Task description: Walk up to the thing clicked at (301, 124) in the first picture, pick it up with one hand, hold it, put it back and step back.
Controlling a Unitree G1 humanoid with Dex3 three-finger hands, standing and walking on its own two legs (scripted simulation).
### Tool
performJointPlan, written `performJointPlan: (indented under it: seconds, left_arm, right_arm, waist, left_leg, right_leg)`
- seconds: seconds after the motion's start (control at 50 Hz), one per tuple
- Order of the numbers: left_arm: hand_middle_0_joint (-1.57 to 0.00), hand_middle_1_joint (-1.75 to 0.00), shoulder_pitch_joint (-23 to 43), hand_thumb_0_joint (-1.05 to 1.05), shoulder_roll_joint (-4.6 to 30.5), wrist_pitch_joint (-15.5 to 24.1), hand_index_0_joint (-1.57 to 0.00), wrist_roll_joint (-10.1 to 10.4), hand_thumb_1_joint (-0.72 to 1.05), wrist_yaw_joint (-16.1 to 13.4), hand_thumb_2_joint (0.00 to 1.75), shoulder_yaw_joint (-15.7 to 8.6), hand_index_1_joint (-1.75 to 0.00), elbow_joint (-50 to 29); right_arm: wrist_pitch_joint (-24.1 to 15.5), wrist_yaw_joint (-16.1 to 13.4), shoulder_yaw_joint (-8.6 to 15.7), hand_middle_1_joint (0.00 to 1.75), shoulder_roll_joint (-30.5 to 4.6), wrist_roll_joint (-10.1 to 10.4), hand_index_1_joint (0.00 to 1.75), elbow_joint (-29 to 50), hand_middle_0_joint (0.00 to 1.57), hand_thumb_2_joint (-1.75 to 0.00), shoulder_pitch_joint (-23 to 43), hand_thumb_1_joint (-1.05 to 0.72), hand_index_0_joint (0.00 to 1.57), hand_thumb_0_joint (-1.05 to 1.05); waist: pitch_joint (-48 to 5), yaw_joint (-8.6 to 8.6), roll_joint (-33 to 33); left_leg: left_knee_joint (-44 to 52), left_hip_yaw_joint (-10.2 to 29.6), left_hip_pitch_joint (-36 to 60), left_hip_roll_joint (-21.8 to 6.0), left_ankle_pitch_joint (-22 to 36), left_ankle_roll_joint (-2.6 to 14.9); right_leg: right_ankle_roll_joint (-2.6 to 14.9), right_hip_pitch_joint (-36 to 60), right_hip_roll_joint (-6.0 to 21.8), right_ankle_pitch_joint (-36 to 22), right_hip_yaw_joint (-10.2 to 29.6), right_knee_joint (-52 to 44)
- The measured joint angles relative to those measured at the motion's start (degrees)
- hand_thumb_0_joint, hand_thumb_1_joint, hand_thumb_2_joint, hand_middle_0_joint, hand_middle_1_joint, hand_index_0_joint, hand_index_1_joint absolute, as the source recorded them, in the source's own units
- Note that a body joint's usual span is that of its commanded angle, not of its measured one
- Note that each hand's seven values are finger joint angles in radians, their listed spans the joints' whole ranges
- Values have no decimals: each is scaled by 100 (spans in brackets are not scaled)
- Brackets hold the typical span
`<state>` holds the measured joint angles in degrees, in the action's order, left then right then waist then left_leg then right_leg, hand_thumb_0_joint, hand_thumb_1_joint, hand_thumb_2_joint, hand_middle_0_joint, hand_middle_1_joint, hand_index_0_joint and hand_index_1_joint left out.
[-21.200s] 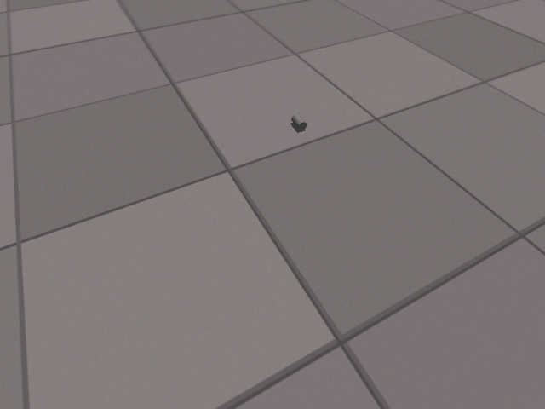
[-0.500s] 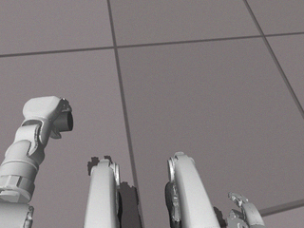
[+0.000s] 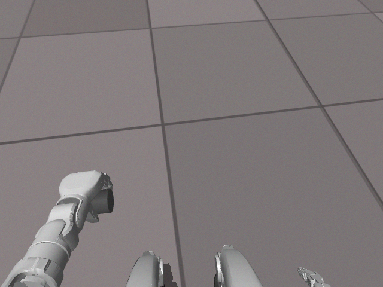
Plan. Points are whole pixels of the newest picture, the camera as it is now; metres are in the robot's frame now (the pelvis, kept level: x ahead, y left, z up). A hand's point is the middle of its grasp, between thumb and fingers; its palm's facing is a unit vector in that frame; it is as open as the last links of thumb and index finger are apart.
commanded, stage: lift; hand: left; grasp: from above
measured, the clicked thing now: (91, 202) +0.34 +0.24 -0.11
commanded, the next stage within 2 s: hold in 0.38 s
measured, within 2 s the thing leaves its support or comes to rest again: neither
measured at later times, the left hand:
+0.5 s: hand (81, 182) +0.35 +0.22 -0.01, palm faces -0.48 -0.08 -0.88, open 8.5 cm
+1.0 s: hand (74, 171) +0.36 +0.23 +0.02, palm faces -0.48 -0.06 -0.87, open 8.5 cm
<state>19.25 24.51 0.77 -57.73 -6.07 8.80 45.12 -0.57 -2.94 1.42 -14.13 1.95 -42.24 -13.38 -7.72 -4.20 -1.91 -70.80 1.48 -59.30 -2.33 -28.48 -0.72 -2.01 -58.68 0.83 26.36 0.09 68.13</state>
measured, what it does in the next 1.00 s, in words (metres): rises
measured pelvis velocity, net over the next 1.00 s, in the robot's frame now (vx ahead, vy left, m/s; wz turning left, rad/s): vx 0.06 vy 0.01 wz -0.01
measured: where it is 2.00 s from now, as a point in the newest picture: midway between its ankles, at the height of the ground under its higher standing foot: outside the picture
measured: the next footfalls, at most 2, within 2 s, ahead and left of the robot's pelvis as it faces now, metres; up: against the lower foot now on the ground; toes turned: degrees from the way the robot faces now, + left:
none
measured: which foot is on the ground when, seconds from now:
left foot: down 0.00-1.00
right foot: down 0.00-1.00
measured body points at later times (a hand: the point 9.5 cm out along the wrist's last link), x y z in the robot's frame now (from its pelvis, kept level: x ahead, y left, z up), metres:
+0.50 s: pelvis +0.04 +0.00 +0.07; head +0.09 +0.00 +0.52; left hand +0.37 +0.22 +0.04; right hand +0.12 -0.27 -0.05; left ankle +0.05 +0.13 -0.63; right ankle +0.06 -0.14 -0.63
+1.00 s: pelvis +0.06 +0.01 +0.09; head +0.09 +0.00 +0.54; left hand +0.38 +0.23 +0.07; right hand +0.16 -0.27 -0.03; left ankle +0.05 +0.13 -0.63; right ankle +0.06 -0.14 -0.63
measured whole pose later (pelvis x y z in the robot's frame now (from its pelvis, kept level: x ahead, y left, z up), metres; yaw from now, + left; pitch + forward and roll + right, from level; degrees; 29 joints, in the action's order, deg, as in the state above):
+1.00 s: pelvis +0.06 +0.01 +0.09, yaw -1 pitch +6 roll +0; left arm 15.6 22.2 0.2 -58.5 -2.5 11.2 43.9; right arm 2.4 -1.5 3.2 -14.6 2.2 -41.4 -13.9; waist -3.5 -1.6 -1.5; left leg -37.2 -1.6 -23.7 -1.7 -19.4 -0.3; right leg -2.4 -24.2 1.6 17.2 1.8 35.5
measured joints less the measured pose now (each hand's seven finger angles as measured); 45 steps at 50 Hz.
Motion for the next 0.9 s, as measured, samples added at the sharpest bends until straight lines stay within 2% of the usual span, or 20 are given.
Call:
performJointPlan:
  seconds: [0.12, 0.22, 0.4, 0.66, 0.9]
  left_arm:
    - [-91, -20, 32, 0, -146, -123, -94, -13, 24, -188, 18, 87, -19, 229]
    - [-91, -20, 85, 0, -202, -216, -94, 25, 23, -221, 20, 107, -19, 367]
    - [-91, -20, -28, 0, -253, -186, -93, 61, 23, -89, 22, 133, -20, 363]
    - [-90, -21, -194, 0, -245, -117, -92, -98, 23, -48, 23, 217, -21, 168]
    - [-90, -21, -255, 0, -226, -114, -91, -34, 22, 288, 26, 237, -22, 15]
  right_arm:
    - [-37, 0, 27, 30, -7, -14, 30, -107, 20, -89, -54, -89, 21, 1]
    - [-28, 23, 45, 30, -14, -22, 30, -128, 20, -89, -92, -89, 21, 1]
    - [53, 65, 89, 30, -5, -10, 30, -65, 20, -89, -153, -90, 21, 1]
    - [126, 85, 136, 30, 26, 8, 30, -90, 20, -89, -46, -89, 21, 1]
    - [242, 137, 175, 30, -26, 25, 30, 26, 20, -89, -45, -89, 21, 1]
  waist:
    - [112, 8, 36]
    - [190, 10, 51]
    - [315, 68, 60]
    - [390, 184, 74]
    - [401, 238, 47]
  left_leg:
    - [747, -54, 793, -7, 206, -7]
    - [1309, -108, 1357, -9, 369, -7]
    - [2120, -187, 2169, 13, 596, 12]
    - [2845, -262, 2953, 55, 768, 38]
    - [3255, -295, 3430, 66, 871, 50]
  right_leg:
    - [14, 769, 0, -199, 20, -719]
    - [15, 1311, 1, -362, 49, -1262]
    - [-3, 2098, 26, -589, 94, -2051]
    - [-33, 2864, 69, -767, 140, -2766]
    - [-44, 3330, 79, -871, 157, -3170]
